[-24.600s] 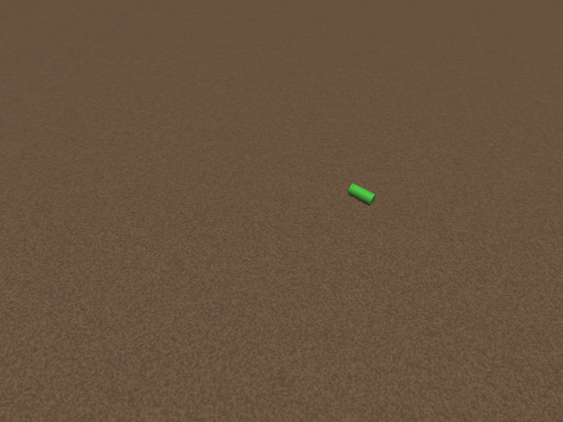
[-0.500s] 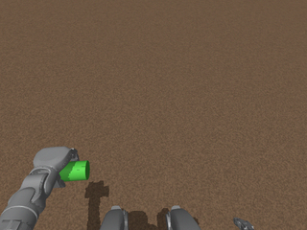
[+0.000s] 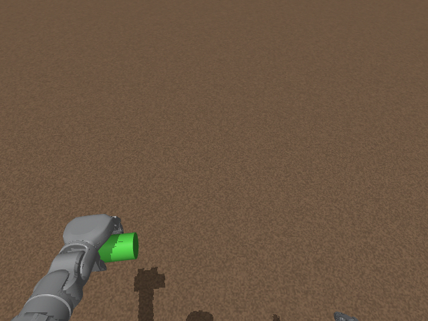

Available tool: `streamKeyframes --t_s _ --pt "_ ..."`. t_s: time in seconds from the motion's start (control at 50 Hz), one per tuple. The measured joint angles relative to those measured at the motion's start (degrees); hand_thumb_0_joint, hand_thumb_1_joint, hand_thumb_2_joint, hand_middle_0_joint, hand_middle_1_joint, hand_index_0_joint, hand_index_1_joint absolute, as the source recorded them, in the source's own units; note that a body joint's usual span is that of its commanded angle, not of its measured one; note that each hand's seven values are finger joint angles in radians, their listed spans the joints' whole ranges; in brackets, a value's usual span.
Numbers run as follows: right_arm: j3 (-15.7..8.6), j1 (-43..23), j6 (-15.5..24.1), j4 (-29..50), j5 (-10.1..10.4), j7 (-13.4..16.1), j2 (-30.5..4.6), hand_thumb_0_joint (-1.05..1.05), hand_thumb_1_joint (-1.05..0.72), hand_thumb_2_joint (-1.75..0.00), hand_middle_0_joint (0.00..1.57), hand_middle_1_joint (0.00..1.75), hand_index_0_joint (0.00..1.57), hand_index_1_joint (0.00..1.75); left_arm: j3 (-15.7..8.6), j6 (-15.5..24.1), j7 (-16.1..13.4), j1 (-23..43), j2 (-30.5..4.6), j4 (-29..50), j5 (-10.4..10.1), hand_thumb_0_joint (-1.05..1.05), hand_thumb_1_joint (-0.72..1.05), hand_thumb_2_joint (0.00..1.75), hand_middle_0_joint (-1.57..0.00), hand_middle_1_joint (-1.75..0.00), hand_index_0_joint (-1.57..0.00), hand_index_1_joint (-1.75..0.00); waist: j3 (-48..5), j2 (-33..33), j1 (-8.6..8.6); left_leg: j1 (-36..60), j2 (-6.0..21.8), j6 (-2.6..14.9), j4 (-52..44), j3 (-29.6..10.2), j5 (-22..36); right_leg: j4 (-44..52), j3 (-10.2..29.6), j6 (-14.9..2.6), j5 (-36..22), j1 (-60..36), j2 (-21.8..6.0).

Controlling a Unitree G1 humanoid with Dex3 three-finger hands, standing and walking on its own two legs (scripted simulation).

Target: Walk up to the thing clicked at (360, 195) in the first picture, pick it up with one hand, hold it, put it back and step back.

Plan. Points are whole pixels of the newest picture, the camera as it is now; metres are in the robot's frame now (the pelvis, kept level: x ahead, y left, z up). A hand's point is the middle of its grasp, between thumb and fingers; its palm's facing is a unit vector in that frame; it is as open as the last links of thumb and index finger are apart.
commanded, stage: hold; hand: left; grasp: from above
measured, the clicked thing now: (105, 248) +0.32 +0.22 -0.11
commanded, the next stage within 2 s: crouch in 1.96 s
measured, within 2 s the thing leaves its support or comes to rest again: neither
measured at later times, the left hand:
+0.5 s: hand (90, 238) +0.32 +0.23 -0.04, palm faces -0.48 -0.03 -0.88, open 8.7 cm
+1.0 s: hand (88, 250) +0.29 +0.22 -0.02, palm faces -0.48 -0.02 -0.88, open 8.7 cm
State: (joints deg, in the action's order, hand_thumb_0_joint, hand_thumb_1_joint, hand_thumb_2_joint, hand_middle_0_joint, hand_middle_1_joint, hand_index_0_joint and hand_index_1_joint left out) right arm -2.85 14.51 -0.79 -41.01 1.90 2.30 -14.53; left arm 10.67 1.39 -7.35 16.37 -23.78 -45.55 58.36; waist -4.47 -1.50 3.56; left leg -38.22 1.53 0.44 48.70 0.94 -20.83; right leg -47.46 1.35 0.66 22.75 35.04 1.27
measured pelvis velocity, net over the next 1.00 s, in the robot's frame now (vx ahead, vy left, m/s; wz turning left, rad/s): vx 0.00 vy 0.00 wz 0.00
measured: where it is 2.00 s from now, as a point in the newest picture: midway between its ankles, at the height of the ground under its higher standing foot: outside the picture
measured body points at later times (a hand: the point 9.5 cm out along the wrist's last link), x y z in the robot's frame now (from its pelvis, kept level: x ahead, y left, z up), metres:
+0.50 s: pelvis +0.02 +0.00 +0.02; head +0.05 +0.00 +0.47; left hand +0.34 +0.23 +0.01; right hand +0.13 -0.27 -0.09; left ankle +0.03 +0.11 -0.70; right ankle +0.01 -0.13 -0.70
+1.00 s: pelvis +0.00 +0.00 +0.03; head +0.02 -0.02 +0.48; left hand +0.31 +0.22 +0.03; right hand +0.13 -0.26 -0.08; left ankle +0.03 +0.11 -0.70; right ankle +0.01 -0.13 -0.70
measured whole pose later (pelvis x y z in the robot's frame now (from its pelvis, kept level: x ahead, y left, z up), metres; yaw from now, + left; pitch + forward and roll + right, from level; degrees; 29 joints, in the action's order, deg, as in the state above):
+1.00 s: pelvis +0.00 +0.00 +0.03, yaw +0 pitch +2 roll +0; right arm -2.2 12.1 -3.6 -39.2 2.8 3.1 -14.8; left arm 12.7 3.7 0.7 12.5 -24.0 -38.3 57.7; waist -1.2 -2.4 0.9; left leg -20.2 0.7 0.6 32.5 2.0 -14.2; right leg -32.4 2.3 0.7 16.5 17.9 0.4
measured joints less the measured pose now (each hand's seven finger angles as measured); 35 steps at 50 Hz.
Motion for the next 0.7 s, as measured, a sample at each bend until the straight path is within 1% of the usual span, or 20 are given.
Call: streamKeyframes --t_s 0.1,0.2,0.3,0.38,0.54,0.7 --pt "-0.12 0.08 -0.17 0.09 0.14 0.25 0.05 0.0 -0.91 -0.9 0.21 0.3 0.2 0.29 0.42 0.57 1.2 -1.2 0.05 0.97 -0.45 -0.01 0.18 0.41 -0.8 -0.45 -0.82 -0.43 0.1 -0.2 -0.49 3.14 -0.27 0.1 -2.92 0.23 0.56 2.85 0.21 0.08 -0.55 -3.06 -0.29" --pt "-0.06 -0.17 -0.44 -0.07 0.24 0.23 0.26 0.0 -0.91 -0.9 0.21 0.3 0.2 0.29 0.93 1.03 1.77 -1.71 -0.18 1.86 0.15 -0.01 0.18 0.4 -0.8 -0.46 -0.82 -0.44 0.27 -0.11 -0.97 5.89 -0.44 0.14 -5.07 0.37 0.87 4.99 0.34 0.13 -0.89 -5.78 -0.47" --pt "-0.11 -0.41 -0.56 -0.2 0.22 0.02 0.31 0.0 -0.91 -0.9 0.21 0.3 0.2 0.29 0.97 0.95 2.14 -1.32 -0.05 1.86 0.03 -0.01 0.18 0.41 -0.79 -0.47 -0.81 -0.45 0.11 -0.05 -1.16 8.1 -0.56 0.19 -6.91 0.39 1.27 6.96 0.35 0.17 -1.36 -8.05 -0.58" --pt "-0.21 -0.54 -1.05 0.25 0.32 -0.1 0.25 0.0 -0.9 -0.9 0.21 0.3 0.2 0.29 0.97 1.02 3.63 -1.11 -0.36 2.34 0.17 -0.01 0.18 0.42 -0.79 -0.48 -0.8 -0.46 0.32 0.08 -1.22 9.75 -0.56 0.25 -8.21 0.58 1.65 8.29 0.55 0.21 -1.83 -9.64 -0.6" --pt "-0.31 -0.46 -2.03 1.51 0.58 0.05 -0.26 0.0 -0.9 -0.9 0.21 0.3 0.2 0.29 1.07 1.67 6.52 -2.72 -0.68 5.27 0.09 -0.01 0.17 0.43 -0.78 -0.48 -0.8 -0.47 0.99 -0.22 -1.52 12.74 -0.64 0.35 -10.69 1.01 2.64 10.78 0.98 0.28 -2.98 -12.48 -0.69" --pt "-0.02 -0.99 -2.37 1.85 0.72 0.22 -0.31 0.0 -0.9 -0.9 0.21 0.3 0.2 0.29 1.3 1.69 6.68 -3.25 -0.38 6.13 0.08 -0.01 0.17 0.44 -0.78 -0.49 -0.79 -0.47 1.98 -0.65 -2.25 14.8 -0.8 0.38 -12.84 1.14 4.01 12.57 1.1 0.3 -4.19 -14.34 -0.85"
